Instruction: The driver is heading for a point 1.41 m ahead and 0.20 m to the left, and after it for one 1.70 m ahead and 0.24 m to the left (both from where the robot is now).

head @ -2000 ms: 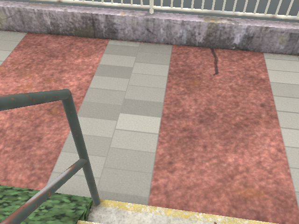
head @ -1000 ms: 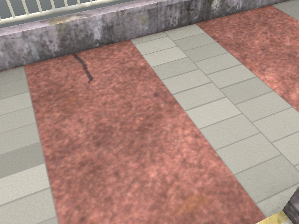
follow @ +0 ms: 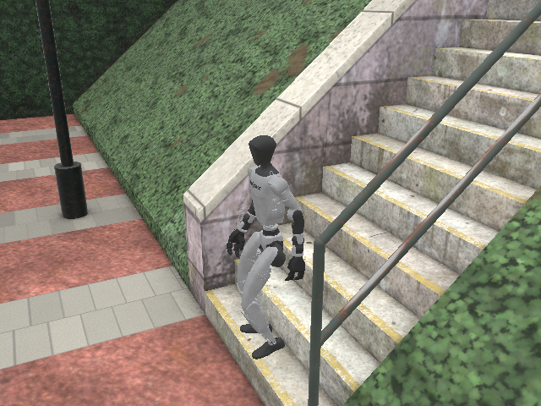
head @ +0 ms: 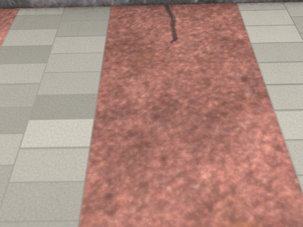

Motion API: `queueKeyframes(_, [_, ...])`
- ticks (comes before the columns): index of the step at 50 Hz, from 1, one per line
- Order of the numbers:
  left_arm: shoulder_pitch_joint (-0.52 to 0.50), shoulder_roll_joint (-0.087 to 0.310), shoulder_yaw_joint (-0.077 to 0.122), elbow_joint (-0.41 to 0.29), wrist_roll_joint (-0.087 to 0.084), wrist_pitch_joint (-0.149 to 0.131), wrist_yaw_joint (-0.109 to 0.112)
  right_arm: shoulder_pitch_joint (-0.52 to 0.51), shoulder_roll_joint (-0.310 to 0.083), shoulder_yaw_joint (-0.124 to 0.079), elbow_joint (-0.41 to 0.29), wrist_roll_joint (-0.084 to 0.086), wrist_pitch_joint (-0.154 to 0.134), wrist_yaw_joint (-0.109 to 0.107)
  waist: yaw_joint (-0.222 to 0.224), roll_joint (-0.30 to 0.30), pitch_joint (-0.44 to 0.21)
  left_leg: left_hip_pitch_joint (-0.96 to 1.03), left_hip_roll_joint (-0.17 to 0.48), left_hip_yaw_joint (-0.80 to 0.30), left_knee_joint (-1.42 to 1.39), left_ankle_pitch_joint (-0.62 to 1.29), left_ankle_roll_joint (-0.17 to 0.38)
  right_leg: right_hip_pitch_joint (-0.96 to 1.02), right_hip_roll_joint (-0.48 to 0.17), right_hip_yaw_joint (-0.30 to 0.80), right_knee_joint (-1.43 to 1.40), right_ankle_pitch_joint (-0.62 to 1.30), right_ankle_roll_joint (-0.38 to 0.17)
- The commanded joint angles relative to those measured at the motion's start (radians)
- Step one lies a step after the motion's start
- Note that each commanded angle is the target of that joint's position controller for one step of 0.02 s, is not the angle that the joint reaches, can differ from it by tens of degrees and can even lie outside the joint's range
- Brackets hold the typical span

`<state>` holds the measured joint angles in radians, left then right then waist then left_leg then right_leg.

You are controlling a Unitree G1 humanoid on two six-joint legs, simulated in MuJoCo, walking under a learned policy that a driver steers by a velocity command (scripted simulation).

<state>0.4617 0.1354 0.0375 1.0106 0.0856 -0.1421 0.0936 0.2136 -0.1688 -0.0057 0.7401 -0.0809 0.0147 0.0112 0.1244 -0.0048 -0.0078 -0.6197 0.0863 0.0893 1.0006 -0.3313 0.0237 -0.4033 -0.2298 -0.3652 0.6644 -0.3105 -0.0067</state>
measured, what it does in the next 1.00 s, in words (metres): goes down: left foot, then right foot 0.20 m lower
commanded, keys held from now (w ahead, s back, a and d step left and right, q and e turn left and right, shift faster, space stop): q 0.26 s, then no key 0.74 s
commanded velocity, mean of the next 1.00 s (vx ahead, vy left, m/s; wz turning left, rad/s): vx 0.00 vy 0.00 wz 0.28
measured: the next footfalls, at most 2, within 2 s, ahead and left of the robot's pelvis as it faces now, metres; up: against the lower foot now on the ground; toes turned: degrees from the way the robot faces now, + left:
left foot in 0.08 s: +0.05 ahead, +0.16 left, +0.00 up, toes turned +10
right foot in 0.68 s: +0.31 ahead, -0.11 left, -0.20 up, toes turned +8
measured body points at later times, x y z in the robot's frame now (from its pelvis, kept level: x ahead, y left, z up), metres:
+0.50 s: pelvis +0.08 +0.04 -0.06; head +0.09 +0.04 +0.39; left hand +0.16 +0.28 -0.19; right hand +0.01 -0.17 -0.20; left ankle +0.01 +0.15 -0.72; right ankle +0.29 -0.09 -0.71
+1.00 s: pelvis +0.22 -0.05 -0.19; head +0.21 -0.08 +0.25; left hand +0.20 +0.17 -0.33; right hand +0.44 -0.20 -0.31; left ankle +0.19 +0.12 -0.68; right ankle +0.27 -0.12 -0.92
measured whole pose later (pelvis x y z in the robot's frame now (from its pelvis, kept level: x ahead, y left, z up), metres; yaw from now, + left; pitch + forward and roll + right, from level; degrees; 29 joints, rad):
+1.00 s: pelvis +0.22 -0.05 -0.19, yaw +11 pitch +0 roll +1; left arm 0.32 0.12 -0.06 0.95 0.03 0.04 0.03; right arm 0.08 -0.13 0.00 0.77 0.05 0.05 -0.08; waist 0.03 0.07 -0.05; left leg -0.90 -0.02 -0.14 1.87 -0.36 -0.11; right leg -0.33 0.01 -0.07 0.58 -0.26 -0.07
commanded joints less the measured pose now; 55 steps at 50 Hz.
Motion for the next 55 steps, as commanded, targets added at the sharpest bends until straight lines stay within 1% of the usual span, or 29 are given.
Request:
queueKeyframes(1, [0.112,0.2,0.077,-0.022,-0.004,0.002,0.023,-0.034,-0.014,-0.033,-0.062,0.033,-0.009,-0.028,0.013,-0.18,-0.009,0.041,-0.039,0.017,-0.344,0.027,0.049,0.247,-0.344,0.387,-0.351,-0.041,-0.144])
queueKeyframes(3, [-0.025,0.234,0.093,-0.071,-0.011,0.014,0.006,0.117,-0.092,-0.1,0.006,0.065,-0.048,-0.029,-0.116,-0.142,-0.098,0.441,-0.111,0.068,-0.577,0.252,0.081,0.116,-0.26,0.259,-0.162,-0.001,-0.084])
queueKeyframes(4, [-0.075,0.19,0.081,-0.109,0.013,0.007,-0.012,0.287,-0.153,-0.145,0.059,0.048,-0.07,-0.037,-0.219,-0.011,-0.187,0.799,-0.086,-0.009,-0.581,0.379,0.101,-0.101,-0.122,0.134,0.138,-0.088,-0.011])
queueKeyframes(5, [-0.177,0.055,0.044,-0.268,-0.007,-0.004,-0.029,0.493,-0.301,-0.166,0.091,0.019,-0.106,-0.064,-0.242,0.213,-0.363,1.21,0.233,-0.465,-0.508,0.884,0.343,-0.527,0.074,0.108,0.499,-0.495,0.029])
queueKeyframes(6, [-0.305,0.025,0.022,-0.333,-0.068,-0.002,-0.028,0.696,-0.286,-0.163,0.143,-0.069,-0.108,-0.025,-0.4,0.059,-0.204,1.249,0.367,-0.713,-0.605,0.645,0.386,-0.864,0.231,0.449,0.454,-0.443,0.018])
queueKeyframes(7, [-0.418,0.023,0.013,-0.359,-0.078,0.013,-0.016,0.641,-0.217,-0.134,0.161,-0.068,-0.113,0.019,-0.403,0.039,0.041,1.104,0.368,-0.668,-0.631,0.571,0.367,-1.041,0.243,0.543,0.43,-0.373,0.001])
queueKeyframes(9, [-0.238,0.169,0.054,-0.288,-0.006,0.022,-0.011,0.331,-0.177,-0.115,0.07,0.054,-0.089,0.081,-0.176,0.13,0.001,0.758,0.276,-0.43,-0.633,0.423,0.334,-0.838,0.135,0.428,0.514,-0.192,-0.008])
queueKeyframes(10, [-0.075,0.147,0.046,-0.207,0.023,0.047,-0.038,0.201,-0.158,-0.102,0.039,0.052,-0.094,0.098,-0.08,0.122,0.019,0.4,0.191,-0.313,-0.605,0.399,0.293,-0.573,0.126,0.423,0.636,-0.013,-0.019])
queueKeyframes(11, [0.006,0.086,0.022,-0.175,0.021,0.066,-0.068,0.096,-0.133,-0.087,0.009,0.03,-0.101,0.094,-0.03,0.089,0.049,0.132,0.123,-0.255,-0.593,0.453,0.259,-0.425,0.161,0.382,0.805,0.142,-0.005])
queueKeyframes(12, [-0.031,0.104,0.022,-0.186,0.01,0.063,-0.102,-0.03,-0.128,-0.075,-0.032,0.009,-0.117,0.077,-0.009,0.012,0.023,-0.031,0.078,-0.201,-0.567,0.441,0.238,-0.289,0.179,0.383,0.836,0.24,0.0])
queueKeyframes(14, [-0.037,0.168,0.032,-0.199,0.018,0.056,-0.143,0.001,-0.098,-0.044,0.017,0.034,-0.143,0.036,-0.026,0.066,0.015,-0.098,0.023,-0.181,-0.561,0.212,0.205,-0.273,0.171,0.413,0.697,0.452,0.001])
queueKeyframes(16, [-0.103,0.183,0.027,-0.225,0.02,0.068,-0.162,0.181,-0.125,-0.045,0.135,0.013,-0.158,0.009,-0.094,0.093,0.05,0.022,0.068,-0.3,-0.497,0.109,0.236,-0.421,0.162,0.439,0.7,0.482,0.022])
queueKeyframes(21, [-0.361,0.108,-0.025,-0.268,0.031,0.105,-0.171,0.548,-0.025,0.004,0.35,-0.012,-0.15,-0.013,-0.277,0.11,0.065,0.542,0.154,-0.591,-0.278,-0.016,0.283,-0.941,0.089,0.524,0.39,0.481,0.053])
queueKeyframes(22, [-0.346,0.127,-0.033,-0.231,0.041,0.102,-0.184,0.471,-0.007,0.024,0.3,0.015,-0.141,-0.018,-0.28,0.024,0.069,0.38,0.12,-0.514,-0.217,-0.17,0.274,-0.796,0.097,0.489,0.184,0.737,0.047])
queueKeyframes(25, [-0.303,0.188,-0.037,-0.212,0.021,0.116,-0.187,0.26,-0.144,0.017,0.237,0.01,-0.124,0.013,-0.191,0.088,0.119,-0.215,0.049,-0.436,-0.283,-0.518,0.242,-0.208,0.145,0.373,0.207,0.697,0.045])
queueKeyframes(30, [-0.393,0.182,-0.051,-0.22,-0.011,0.132,-0.164,0.314,-0.168,0.02,0.262,0.023,-0.101,-0.029,-0.27,0.114,0.116,0.095,0.115,-0.587,-0.101,-0.32,0.226,-0.152,0.101,0.421,-0.324,0.608,0.019])
queueKeyframes(33, [-0.162,0.293,0.018,-0.147,-0.067,0.11,-0.132,0.271,-0.261,-0.002,0.26,0.015,-0.043,0.008,-0.154,0.061,-0.003,0.05,0.073,-0.494,0.188,-0.196,0.129,0.298,0.112,0.308,-0.543,0.729,-0.031])
queueKeyframes(34, [0.055,0.355,0.053,-0.087,-0.048,0.093,-0.132,0.407,-0.196,0.008,0.33,-0.025,-0.043,0.062,-0.084,-0.056,-0.13,-0.061,-0.042,-0.345,0.516,-0.193,0.011,0.603,0.069,0.353,-0.424,0.762,-0.12])
queueKeyframes(35, [0.138,0.399,0.064,-0.074,-0.022,0.092,-0.157,0.545,-0.063,0.01,0.34,0.003,-0.058,0.095,-0.146,-0.267,-0.307,-0.36,-0.181,-0.143,0.952,-0.585,-0.063,0.932,-0.007,0.361,0.014,1.211,-0.249])
queueKeyframes(36, [0.14,0.433,0.061,-0.1,-0.016,0.086,-0.193,0.448,-0.117,-0.013,0.27,0.059,-0.045,0.076,-0.096,-0.234,-0.281,-0.556,-0.249,-0.133,1.209,-0.586,-0.084,0.909,-0.097,0.536,-0.069,1.266,-0.271])
queueKeyframes(37, [0.07,0.419,0.06,-0.122,-0.04,0.087,-0.222,0.283,-0.107,-0.005,0.142,0.057,-0.047,0.042,-0.077,-0.181,-0.283,-0.669,-0.233,-0.141,1.207,-0.527,-0.093,0.84,-0.188,0.732,-0.195,0.932,-0.331])
queueKeyframes(38, [-0.008,0.235,0.01,-0.011,-0.154,0.163,-0.152,0.079,0.083,0.033,0.102,0.178,-0.03,-0.049,-0.133,0.017,-0.216,-0.619,-0.028,-0.216,1.202,-0.536,-0.114,0.605,-0.318,0.732,-0.241,0.597,-0.317])
queueKeyframes(39, [-0.132,0.157,-0.034,-0.092,-0.124,0.19,-0.111,0.02,0.053,0.042,0.072,0.174,0.007,-0.094,-0.122,0.1,-0.168,-0.497,-0.031,-0.221,1.153,-0.421,-0.112,0.417,-0.262,0.688,-0.325,0.374,-0.274])
queueKeyframes(42, [-0.246,0.183,-0.055,-0.12,-0.061,0.195,-0.081,0.019,0.042,0.032,0.059,0.125,0.055,-0.129,-0.175,-0.029,-0.035,-0.296,-0.032,-0.179,1.019,-0.304,-0.12,0.109,-0.126,0.57,-0.405,0.281,-0.23])
queueKeyframes(43, [-0.229,0.137,-0.073,-0.12,-0.052,0.182,-0.081,0.058,-0.033,0.001,0.079,0.151,0.05,-0.124,-0.166,0.004,0.033,-0.287,-0.072,-0.231,0.907,-0.062,-0.113,0.04,-0.042,0.53,-0.335,0.212,-0.182])
queueKeyframes(44, [-0.209,0.122,-0.083,-0.114,-0.044,0.174,-0.081,0.05,-0.022,-0.004,0.078,0.152,0.048,-0.117,-0.162,-0.017,0.035,-0.275,-0.086,-0.232,0.908,-0.01,-0.117,0.022,-0.037,0.529,-0.321,0.248,-0.183])
queueKeyframes(48, [-0.089,0.115,-0.084,-0.075,-0.061,0.175,-0.055,-0.044,0.017,-0.005,0.0,0.134,0.028,-0.087,-0.129,-0.077,0.032,-0.434,-0.083,-0.28,0.915,0.009,-0.13,0.159,-0.055,0.635,-0.289,0.216,-0.214])
queueKeyframes(51, [-0.027,0.055,-0.085,-0.071,-0.05,0.168,-0.052,-0.12,0.031,-0.011,-0.044,0.13,0.023,-0.074,-0.102,-0.087,0.011,-0.464,-0.071,-0.307,0.871,-0.021,-0.135,0.232,-0.051,0.668,-0.248,0.31,-0.225])
queueKeyframes(55, [0.003,0.073,-0.063,-0.081,-0.04,0.161,-0.052,-0.164,0.05,-0.015,-0.076,0.133,0.015,-0.07,-0.087,-0.126,-0.023,-0.373,-0.045,-0.271,0.807,-0.099,-0.143,0.249,-0.041,0.659,-0.224,0.434,-0.254])
Keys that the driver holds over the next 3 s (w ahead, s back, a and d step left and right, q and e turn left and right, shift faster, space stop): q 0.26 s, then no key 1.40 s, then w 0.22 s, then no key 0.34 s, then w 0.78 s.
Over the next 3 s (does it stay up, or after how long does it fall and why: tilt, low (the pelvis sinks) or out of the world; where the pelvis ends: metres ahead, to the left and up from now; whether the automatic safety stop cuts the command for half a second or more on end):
stays up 0.76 0.12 -0.18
